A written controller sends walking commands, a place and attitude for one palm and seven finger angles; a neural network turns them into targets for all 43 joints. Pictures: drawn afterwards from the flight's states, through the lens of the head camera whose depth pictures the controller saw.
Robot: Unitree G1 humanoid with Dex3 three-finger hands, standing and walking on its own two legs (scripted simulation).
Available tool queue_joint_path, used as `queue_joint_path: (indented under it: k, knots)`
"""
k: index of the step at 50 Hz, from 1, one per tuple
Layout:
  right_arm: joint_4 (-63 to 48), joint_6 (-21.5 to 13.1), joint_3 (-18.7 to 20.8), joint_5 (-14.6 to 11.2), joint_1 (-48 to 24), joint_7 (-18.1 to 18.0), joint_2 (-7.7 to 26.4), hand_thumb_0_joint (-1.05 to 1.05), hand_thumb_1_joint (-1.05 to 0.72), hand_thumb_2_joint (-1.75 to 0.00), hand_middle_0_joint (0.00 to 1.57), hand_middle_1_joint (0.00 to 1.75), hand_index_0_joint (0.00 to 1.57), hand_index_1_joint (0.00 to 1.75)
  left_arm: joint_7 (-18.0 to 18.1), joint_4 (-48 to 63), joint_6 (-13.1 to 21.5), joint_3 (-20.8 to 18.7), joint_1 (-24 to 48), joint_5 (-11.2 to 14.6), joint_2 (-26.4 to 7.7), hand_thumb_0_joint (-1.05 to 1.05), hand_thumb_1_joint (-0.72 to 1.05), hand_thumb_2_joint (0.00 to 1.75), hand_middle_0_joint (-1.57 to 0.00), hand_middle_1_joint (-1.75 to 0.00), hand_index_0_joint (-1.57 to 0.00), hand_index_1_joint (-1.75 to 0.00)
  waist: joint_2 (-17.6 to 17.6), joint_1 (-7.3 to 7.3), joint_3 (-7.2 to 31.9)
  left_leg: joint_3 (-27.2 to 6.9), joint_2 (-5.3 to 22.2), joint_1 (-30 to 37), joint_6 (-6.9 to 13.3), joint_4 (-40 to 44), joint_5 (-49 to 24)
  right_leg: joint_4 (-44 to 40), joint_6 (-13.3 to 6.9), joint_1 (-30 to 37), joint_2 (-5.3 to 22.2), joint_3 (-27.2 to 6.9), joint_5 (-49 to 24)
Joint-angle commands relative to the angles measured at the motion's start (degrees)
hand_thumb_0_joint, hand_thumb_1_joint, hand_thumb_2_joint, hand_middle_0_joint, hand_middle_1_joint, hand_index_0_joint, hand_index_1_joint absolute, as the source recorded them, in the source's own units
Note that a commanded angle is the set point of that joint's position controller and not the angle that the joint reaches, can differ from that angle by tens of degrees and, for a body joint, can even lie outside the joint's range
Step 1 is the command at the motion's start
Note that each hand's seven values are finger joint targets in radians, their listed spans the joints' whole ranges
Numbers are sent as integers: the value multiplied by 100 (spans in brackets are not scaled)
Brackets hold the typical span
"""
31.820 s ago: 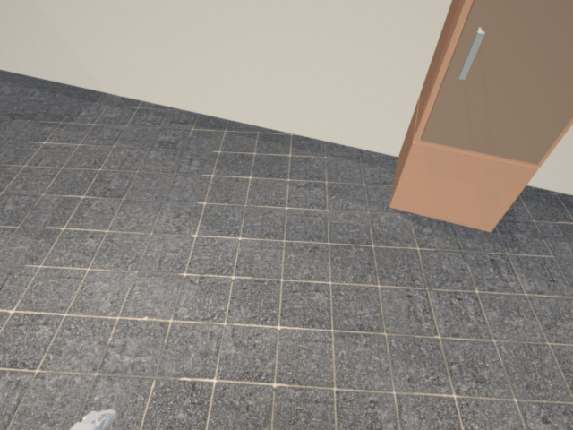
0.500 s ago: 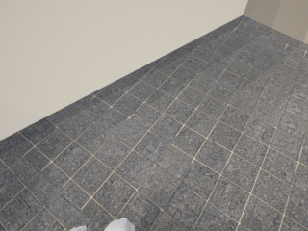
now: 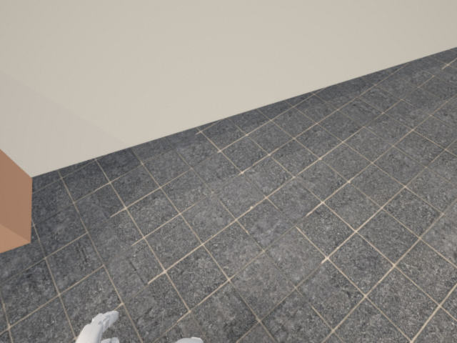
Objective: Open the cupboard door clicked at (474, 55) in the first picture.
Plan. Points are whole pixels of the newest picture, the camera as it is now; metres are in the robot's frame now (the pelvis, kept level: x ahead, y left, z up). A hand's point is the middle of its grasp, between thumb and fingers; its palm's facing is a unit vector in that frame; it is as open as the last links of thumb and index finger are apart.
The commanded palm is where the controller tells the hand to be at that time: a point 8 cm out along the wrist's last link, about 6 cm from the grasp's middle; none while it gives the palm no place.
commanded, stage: turn to face it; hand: left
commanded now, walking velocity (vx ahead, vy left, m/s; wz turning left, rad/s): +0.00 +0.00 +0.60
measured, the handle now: out of the picture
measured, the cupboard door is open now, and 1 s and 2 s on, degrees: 41 41 41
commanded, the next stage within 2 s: take the last steps up to it in 1.84 s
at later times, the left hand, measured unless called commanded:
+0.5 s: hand out of the picture -0.03 +0.23 -0.18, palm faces +0.36 -0.90 -0.24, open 7.3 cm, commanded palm none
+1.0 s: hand out of the picture +0.02 +0.18 -0.13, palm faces +0.55 -0.78 -0.28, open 7.3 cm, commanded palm none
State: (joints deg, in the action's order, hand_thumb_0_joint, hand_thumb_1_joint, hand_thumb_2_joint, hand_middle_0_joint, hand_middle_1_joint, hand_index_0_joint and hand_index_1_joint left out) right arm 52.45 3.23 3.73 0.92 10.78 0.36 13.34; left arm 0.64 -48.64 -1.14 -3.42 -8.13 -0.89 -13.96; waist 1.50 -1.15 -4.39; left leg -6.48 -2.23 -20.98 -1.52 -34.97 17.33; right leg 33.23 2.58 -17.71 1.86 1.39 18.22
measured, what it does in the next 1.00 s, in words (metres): steps on the spot, turning left: left foot, then right foot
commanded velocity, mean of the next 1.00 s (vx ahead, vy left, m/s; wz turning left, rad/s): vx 0.00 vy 0.00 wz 0.60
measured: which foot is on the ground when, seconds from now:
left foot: up 0.00-0.38, down 0.40-0.84, up 0.86-1.00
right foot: down 0.00-0.40, up 0.42-0.82, down 0.84-1.00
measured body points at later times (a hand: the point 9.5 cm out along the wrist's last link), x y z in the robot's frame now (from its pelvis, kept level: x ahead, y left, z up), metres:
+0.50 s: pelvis +0.00 +0.01 +0.00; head +0.05 +0.06 +0.44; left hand -0.05 +0.27 -0.16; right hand +0.21 -0.20 -0.12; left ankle -0.02 +0.10 -0.73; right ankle +0.00 -0.13 -0.67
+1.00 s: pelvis +0.04 -0.04 +0.01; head +0.10 -0.03 +0.46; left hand -0.01 +0.22 -0.11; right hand +0.24 -0.23 -0.15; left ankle -0.06 +0.06 -0.64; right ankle +0.08 -0.13 -0.73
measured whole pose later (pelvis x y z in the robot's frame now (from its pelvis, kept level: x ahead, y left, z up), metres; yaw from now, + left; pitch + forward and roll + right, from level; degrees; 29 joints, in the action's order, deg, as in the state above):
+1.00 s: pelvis +0.04 -0.04 +0.01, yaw +37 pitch +1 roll +2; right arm 54.7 4.7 5.2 0.9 11.0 1.1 15.3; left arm 1.3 -48.8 -0.5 -1.4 -8.9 -0.9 -10.2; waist 1.8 -2.9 -5.5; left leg -1.4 -1.7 -29.4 -3.4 -64.8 24.7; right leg 28.8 -1.0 -11.5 3.8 6.1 18.0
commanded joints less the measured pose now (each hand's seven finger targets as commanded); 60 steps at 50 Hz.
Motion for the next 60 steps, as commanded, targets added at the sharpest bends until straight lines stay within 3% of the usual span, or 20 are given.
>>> queue_joint_path:
  k: [1,5,14,18,19,20,21,22,24,28,36,40,41,42,43,44,46,48,56,60]
  knots:
    - [-700,-134,245,-2,-362,50,708,0,-90,-90,20,30,20,30,136,269,148,-215,-625,-54,-1223,0,90,90,-20,-30,-20,-30,-1346,303,598,210,129,-1385,-41,-3163,1538,-1710,-1205,1051,2444,-1772,-1411]
    - [-370,2,203,-6,-231,130,513,0,-90,-90,20,30,20,30,140,369,184,-79,-192,-16,-682,0,90,90,-20,-30,-20,-30,-1382,10,500,562,365,-1324,-272,-3363,605,-1331,-806,1175,1536,-229,-2798]
    - [-517,-49,62,-52,-862,160,329,0,-90,-90,20,30,20,30,128,61,173,-235,-897,-95,-1021,0,90,90,-20,-30,-20,-30,-1336,388,591,1195,333,-535,-213,-990,862,-852,-928,1707,1937,236,-3650]
    - [-424,-112,104,-24,-352,130,529,0,-90,-90,20,30,20,30,64,65,133,-293,-662,-34,-1075,0,90,90,-20,-30,-20,-30,-1059,32,701,1320,229,802,-34,423,-202,-100,-546,922,1853,676,-2902]
    - [-344,-154,180,-5,48,126,823,0,-90,-90,20,30,20,30,42,116,108,-258,-599,-4,-939,0,90,90,-20,-30,-20,-30,-305,-197,957,776,581,1723,143,963,-1062,822,-270,227,1640,896,-2122]
    - [-319,-196,365,49,505,77,1517,0,-90,-90,20,30,20,30,-7,342,72,-170,-484,49,-535,0,90,90,-20,-30,-20,-30,1498,-457,1158,-1559,2229,2499,1004,1262,-3045,2255,230,-1387,700,1087,1302]
    - [-185,-157,395,16,856,3,1748,0,-90,-90,20,30,20,30,37,532,0,-107,-32,-2,-510,0,90,90,-20,-30,-20,-30,1296,-581,1221,-2009,2738,2357,1592,1313,-4024,3032,185,-1752,485,289,2188]
    - [-227,-155,363,41,696,-29,1705,0,-90,-90,20,30,20,30,42,595,-24,-135,20,-11,-595,0,90,90,-20,-30,-20,-30,813,-450,1043,-1629,2683,1972,1668,1382,-3032,3325,110,-1738,598,-8,1845]
    - [-424,-198,255,41,12,-119,1257,0,-90,-90,20,30,20,30,20,339,-62,-178,25,-45,-584,0,90,90,-20,-30,-20,-30,1140,-157,796,-1214,1918,1350,1227,1562,-2059,3487,162,-1720,577,-217,955]
    - [-470,-274,176,21,-104,-130,1118,0,-90,-90,20,30,20,30,-22,142,-73,-180,-276,-43,-538,0,90,90,-20,-30,-20,-30,461,61,793,-742,1460,1288,999,1576,-2259,3197,232,-1463,395,-214,317]
    - [-352,-221,271,66,153,-92,1155,0,-90,-90,20,30,20,30,21,408,-34,-108,181,6,-437,0,90,90,-20,-30,-20,-30,761,-78,821,-1260,1342,1201,1096,1345,-2420,1420,228,-772,39,-120,689]
    - [-443,-183,313,9,-156,-85,1091,0,-90,-90,20,30,20,30,58,303,65,-137,-402,54,-516,0,90,90,-20,-30,-20,-30,718,218,1048,-1378,1022,551,806,798,-2525,-493,131,779,-182,-18,-241]
    - [-478,-189,296,-43,-191,-64,919,0,-90,-90,20,30,20,30,90,237,121,-190,-660,36,-734,0,90,90,-20,-30,-20,-30,163,364,1155,-1209,729,-127,529,437,-1701,-1248,43,1715,197,-342,-735]
    - [-578,-202,252,-95,-168,-30,574,0,-90,-90,20,30,20,30,145,203,166,-307,-841,-56,-1251,0,90,90,-20,-30,-20,-30,-1416,458,1201,-174,-34,-1254,68,-724,268,-1712,-409,2480,1693,-1744,-1075]
    - [-646,-192,260,-47,-247,-17,659,0,-90,-90,20,30,20,30,154,243,154,-284,-773,-76,-1437,0,90,90,-20,-30,-20,-30,-1818,439,989,346,-224,-1427,-114,-2156,1906,-1728,-1066,1821,2742,-2373,-1913]
    - [-604,-153,287,-14,-185,13,753,0,-90,-90,20,30,20,30,175,307,140,-229,-565,-46,-1249,0,90,90,-20,-30,-20,-30,-1247,327,756,167,38,-1300,-77,-2897,1688,-1600,-1257,1330,2632,-1857,-2125]
    - [-279,-26,285,15,-77,51,657,0,-90,-90,20,30,20,30,164,341,174,-110,-99,-1,-744,0,90,90,-20,-30,-20,-30,-1424,21,369,288,260,-1417,-211,-3564,943,-1404,-975,1176,1802,-893,-2863]
    - [-277,15,228,-4,-117,102,544,0,-90,-90,20,30,20,30,144,354,185,-72,-128,11,-650,0,90,90,-20,-30,-20,-30,-1424,2,383,516,319,-1402,-285,-3484,607,-1287,-824,1297,1551,-179,-3352]
    - [-419,-12,72,-27,-828,160,332,0,-90,-90,20,30,20,30,133,70,183,-190,-937,-52,-935,0,90,90,-20,-30,-20,-30,-1262,378,531,1144,310,-850,-257,-1400,722,-895,-847,1935,1772,317,-4204]
    - [-456,-80,63,-44,-652,141,410,0,-90,-90,20,30,20,30,103,32,159,-261,-808,-75,-1067,0,90,90,-20,-30,-20,-30,-1370,233,630,1336,234,-72,-87,-379,521,-482,-778,1620,1929,502,-3955]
